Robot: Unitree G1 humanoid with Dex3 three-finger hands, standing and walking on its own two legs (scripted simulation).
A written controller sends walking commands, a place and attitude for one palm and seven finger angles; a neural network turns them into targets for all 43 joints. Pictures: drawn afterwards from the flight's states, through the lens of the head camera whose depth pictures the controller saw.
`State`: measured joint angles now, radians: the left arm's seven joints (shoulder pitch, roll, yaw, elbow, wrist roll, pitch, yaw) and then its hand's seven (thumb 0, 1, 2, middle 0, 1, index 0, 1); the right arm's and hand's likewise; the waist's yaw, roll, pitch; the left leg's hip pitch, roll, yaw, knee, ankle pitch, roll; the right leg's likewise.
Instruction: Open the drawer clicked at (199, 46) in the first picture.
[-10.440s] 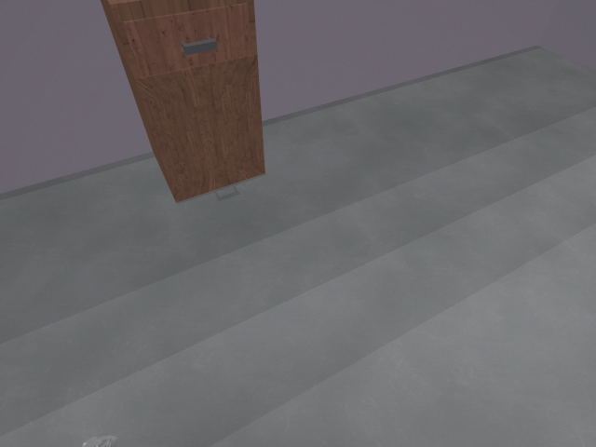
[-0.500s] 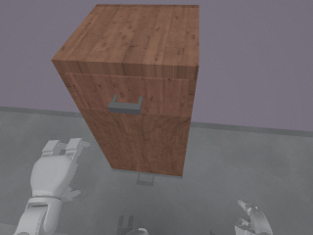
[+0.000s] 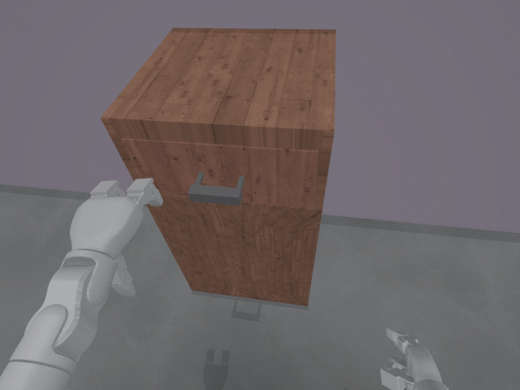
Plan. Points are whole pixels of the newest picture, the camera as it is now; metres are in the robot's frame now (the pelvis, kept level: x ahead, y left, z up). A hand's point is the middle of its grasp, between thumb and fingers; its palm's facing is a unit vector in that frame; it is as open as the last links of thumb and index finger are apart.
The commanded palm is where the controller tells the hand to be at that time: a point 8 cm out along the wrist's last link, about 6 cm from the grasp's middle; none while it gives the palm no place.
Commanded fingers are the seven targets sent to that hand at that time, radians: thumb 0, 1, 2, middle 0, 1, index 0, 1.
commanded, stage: raise the hand with hooked fingers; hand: left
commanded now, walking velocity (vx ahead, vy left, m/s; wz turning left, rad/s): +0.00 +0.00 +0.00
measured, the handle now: (218, 186) +0.53 +0.16 -0.04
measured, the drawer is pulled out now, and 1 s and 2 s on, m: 0.00 0.00 0.00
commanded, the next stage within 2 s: move the hooked fingers above the handle in 0.40 s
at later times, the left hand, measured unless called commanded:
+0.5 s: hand (128, 243) +0.29 +0.23 +0.08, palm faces +0.06 -0.08 -0.99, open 13.8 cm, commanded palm +0.27 +0.23 +0.14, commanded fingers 0.00 -0.50 0.30 -0.30 -1.20 -0.30 -1.20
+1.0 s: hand (167, 219) +0.36 +0.20 +0.06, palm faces -0.01 -0.07 -1.00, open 13.8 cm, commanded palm +0.34 +0.20 +0.12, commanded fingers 0.00 -0.50 0.30 -0.30 -1.20 -0.30 -1.20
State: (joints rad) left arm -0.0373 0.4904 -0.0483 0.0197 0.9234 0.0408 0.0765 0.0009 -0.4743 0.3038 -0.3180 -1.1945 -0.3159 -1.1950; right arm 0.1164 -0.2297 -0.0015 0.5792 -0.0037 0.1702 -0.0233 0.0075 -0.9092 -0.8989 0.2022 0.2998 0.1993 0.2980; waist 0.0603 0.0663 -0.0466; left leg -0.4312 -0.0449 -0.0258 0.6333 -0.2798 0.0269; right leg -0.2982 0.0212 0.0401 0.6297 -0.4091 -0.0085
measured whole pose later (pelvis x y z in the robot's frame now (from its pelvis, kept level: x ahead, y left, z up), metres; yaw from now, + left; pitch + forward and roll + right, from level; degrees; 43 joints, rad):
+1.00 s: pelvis -0.01 -0.01 +0.00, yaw +0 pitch +7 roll +0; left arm -0.33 0.44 -0.12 0.38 0.97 0.00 0.13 0.00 -0.48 0.30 -0.32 -1.20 -0.32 -1.20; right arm 0.20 -0.24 -0.04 0.62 0.02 0.18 -0.03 0.01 -0.91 -0.90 0.20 0.30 0.20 0.30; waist 0.02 0.05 -0.07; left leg -0.52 -0.03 -0.02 0.66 -0.27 0.02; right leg -0.39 0.03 0.04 0.68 -0.41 -0.02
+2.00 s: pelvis +0.00 -0.01 -0.02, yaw -1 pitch +16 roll -1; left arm -0.74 0.37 -0.14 0.94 1.06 -0.01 0.28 0.00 -0.48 0.30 -0.32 -1.20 -0.32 -1.20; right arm 0.33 -0.24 -0.08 0.68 0.00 0.19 -0.01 0.00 -0.91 -0.90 0.20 0.30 0.20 0.30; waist -0.09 0.05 -0.15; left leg -0.75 -0.01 -0.02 0.80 -0.33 0.01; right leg -0.62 0.06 0.04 0.80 -0.46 -0.03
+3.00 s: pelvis +0.00 -0.01 -0.03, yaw -2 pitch +18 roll -1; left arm -0.76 0.36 -0.12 0.98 1.07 0.01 0.30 0.00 -0.48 0.30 -0.32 -1.20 -0.32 -1.20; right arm 0.34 -0.23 -0.08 0.66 0.00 0.18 -0.01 0.00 -0.91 -0.90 0.20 0.30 0.20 0.30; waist -0.10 0.05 -0.17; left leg -0.78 0.00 -0.02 0.82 -0.35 0.01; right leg -0.65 0.07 0.05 0.81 -0.46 -0.02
